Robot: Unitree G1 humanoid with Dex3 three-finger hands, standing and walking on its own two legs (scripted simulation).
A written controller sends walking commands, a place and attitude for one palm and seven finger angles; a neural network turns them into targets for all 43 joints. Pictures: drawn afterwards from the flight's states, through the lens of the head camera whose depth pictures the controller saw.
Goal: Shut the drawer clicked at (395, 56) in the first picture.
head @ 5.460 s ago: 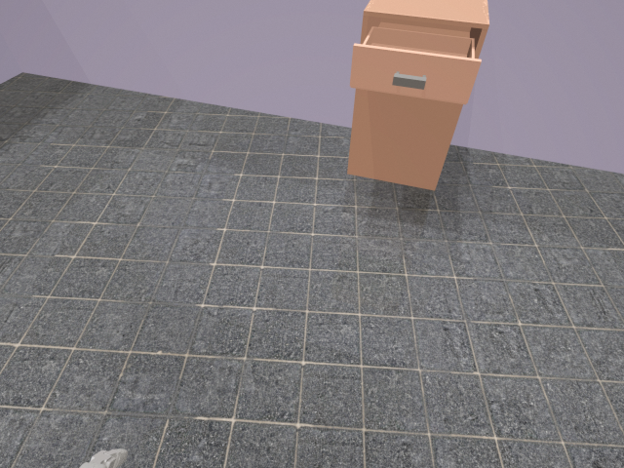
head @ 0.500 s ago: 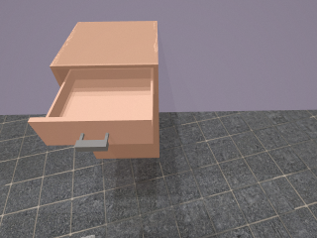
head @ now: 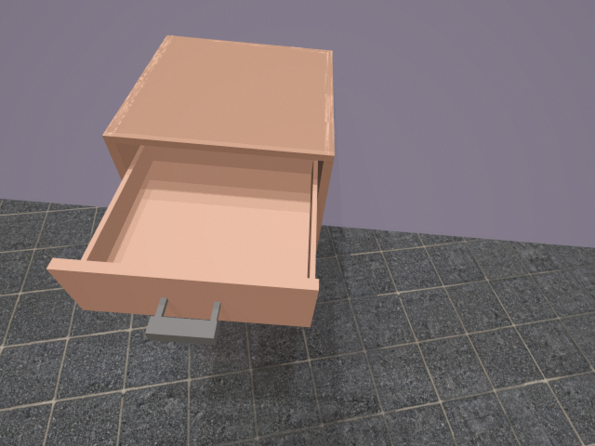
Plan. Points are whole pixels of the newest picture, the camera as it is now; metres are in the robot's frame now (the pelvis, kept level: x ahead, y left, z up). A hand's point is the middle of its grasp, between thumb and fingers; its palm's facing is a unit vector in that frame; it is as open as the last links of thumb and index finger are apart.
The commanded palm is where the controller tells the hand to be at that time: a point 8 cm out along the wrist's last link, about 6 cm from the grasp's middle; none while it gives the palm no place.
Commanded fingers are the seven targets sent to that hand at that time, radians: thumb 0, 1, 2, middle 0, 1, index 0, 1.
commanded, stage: come to a stop and stand still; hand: left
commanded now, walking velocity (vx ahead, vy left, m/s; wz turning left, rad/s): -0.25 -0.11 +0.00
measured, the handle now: (186, 317) +0.30 +0.20 -0.09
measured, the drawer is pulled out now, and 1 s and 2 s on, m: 0.29 0.29 0.29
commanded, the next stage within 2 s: look again from close up in 0.98 s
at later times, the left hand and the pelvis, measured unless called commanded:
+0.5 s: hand out of the picture +0.05 +0.13 -0.15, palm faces +0.08 -0.96 -0.28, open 7.4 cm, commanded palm none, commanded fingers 0.00 0.90 0.90 -0.20 -0.30 -0.20 -0.30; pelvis -0.02 -0.06 +0.00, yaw +1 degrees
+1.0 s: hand out of the picture -0.05 +0.16 -0.18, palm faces +0.05 -0.98 -0.17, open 7.4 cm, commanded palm none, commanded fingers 0.00 0.90 0.90 -0.20 -0.30 -0.20 -0.30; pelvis -0.04 -0.02 +0.00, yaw +0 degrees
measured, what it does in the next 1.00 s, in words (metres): steps on the spot: right foot, then left foot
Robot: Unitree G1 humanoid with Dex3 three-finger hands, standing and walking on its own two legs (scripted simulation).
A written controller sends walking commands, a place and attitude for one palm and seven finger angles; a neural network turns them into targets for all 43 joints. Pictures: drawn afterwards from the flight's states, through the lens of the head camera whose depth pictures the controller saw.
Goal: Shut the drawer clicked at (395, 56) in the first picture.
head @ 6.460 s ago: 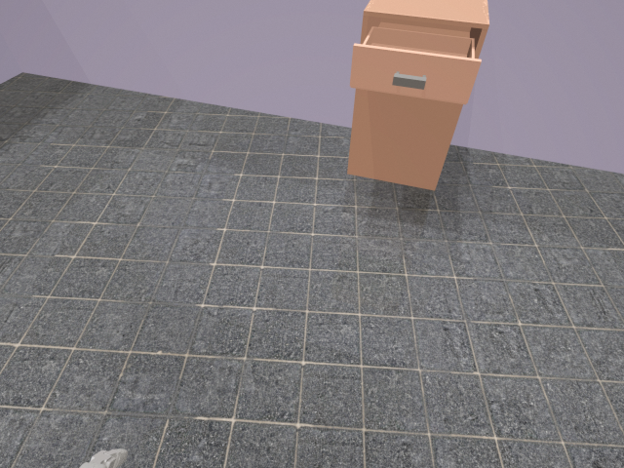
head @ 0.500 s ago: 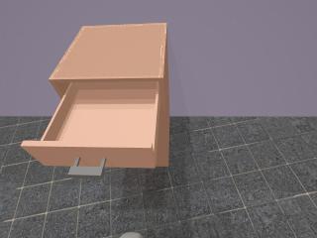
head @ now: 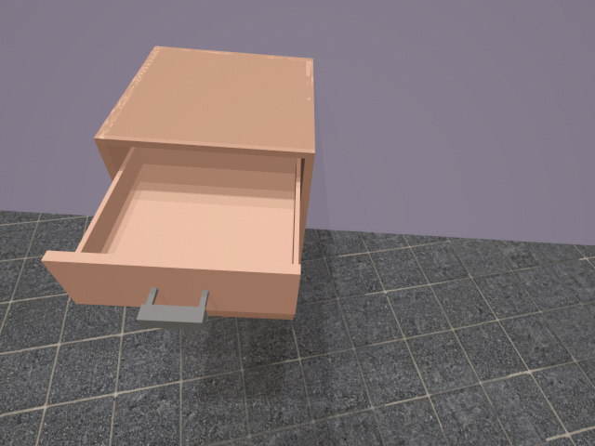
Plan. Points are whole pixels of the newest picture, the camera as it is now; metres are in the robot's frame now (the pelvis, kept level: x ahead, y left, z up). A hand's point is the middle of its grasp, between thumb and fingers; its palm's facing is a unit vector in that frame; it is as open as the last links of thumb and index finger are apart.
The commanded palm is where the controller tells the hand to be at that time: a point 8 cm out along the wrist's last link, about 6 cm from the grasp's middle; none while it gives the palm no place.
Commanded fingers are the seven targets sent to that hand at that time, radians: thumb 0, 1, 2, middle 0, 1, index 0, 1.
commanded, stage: look again from close up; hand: left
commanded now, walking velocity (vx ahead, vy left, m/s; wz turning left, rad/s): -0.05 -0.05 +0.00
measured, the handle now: (176, 305) +0.34 +0.22 -0.09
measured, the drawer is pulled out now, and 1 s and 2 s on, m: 0.29 0.29 0.29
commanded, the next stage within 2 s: shuffle to correct the standing spot in 0.58 s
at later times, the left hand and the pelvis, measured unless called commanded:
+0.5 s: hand out of the picture +0.06 +0.15 -0.17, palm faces +0.03 -0.97 -0.25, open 7.3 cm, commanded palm none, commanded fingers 0.00 0.90 0.90 -0.20 -0.30 -0.20 -0.30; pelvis +0.01 -0.03 -0.01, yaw +0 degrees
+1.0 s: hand out of the picture -0.02 +0.15 -0.18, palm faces +0.08 -0.98 -0.20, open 7.4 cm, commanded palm none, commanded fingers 0.00 0.90 0.90 -0.20 -0.30 -0.20 -0.30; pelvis +0.01 -0.02 -0.01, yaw +0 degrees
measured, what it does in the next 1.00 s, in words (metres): steps on the spot: right foot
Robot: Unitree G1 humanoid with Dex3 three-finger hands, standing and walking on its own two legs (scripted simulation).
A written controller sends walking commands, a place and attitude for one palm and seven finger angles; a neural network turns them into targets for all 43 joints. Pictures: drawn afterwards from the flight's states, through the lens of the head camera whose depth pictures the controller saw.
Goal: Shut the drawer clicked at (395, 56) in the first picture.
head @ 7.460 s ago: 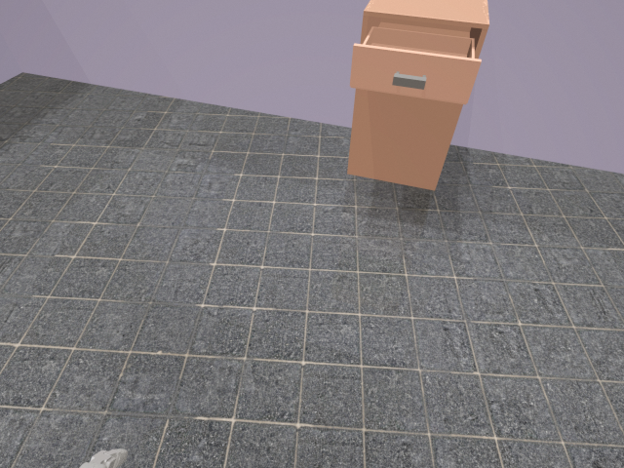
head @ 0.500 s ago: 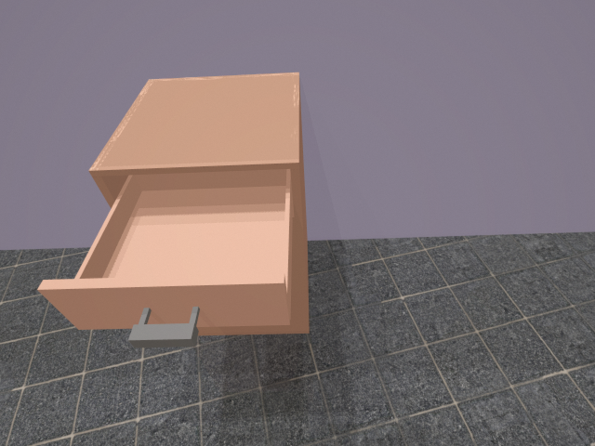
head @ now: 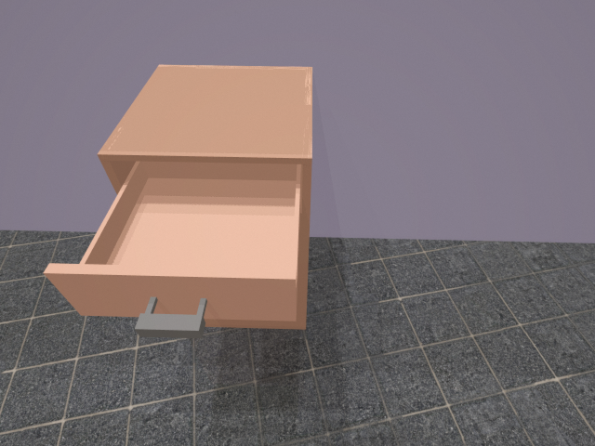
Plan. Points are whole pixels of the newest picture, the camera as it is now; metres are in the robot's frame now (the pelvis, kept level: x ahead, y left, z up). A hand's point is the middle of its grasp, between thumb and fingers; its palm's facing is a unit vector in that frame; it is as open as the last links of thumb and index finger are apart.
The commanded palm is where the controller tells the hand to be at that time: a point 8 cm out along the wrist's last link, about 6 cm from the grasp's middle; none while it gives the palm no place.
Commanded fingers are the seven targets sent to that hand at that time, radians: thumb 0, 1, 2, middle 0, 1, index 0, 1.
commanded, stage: come to a stop and stand still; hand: left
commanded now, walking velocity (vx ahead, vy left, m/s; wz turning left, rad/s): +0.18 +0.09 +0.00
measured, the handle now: (174, 314) +0.33 +0.24 -0.08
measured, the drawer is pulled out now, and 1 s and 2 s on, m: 0.29 0.29 0.29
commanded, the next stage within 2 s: none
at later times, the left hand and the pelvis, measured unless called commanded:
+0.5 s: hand out of the picture +0.05 +0.20 -0.17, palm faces +0.08 -0.97 -0.24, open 7.3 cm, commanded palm none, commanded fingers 0.00 0.90 0.90 -0.20 -0.30 -0.20 -0.30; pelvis +0.04 +0.02 +0.00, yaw +1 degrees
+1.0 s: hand out of the picture +0.02 +0.17 -0.16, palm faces +0.05 -0.97 -0.23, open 7.3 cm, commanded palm none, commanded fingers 0.00 0.90 0.90 -0.20 -0.30 -0.20 -0.30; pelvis -0.01 -0.01 +0.00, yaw +1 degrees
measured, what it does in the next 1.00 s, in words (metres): stands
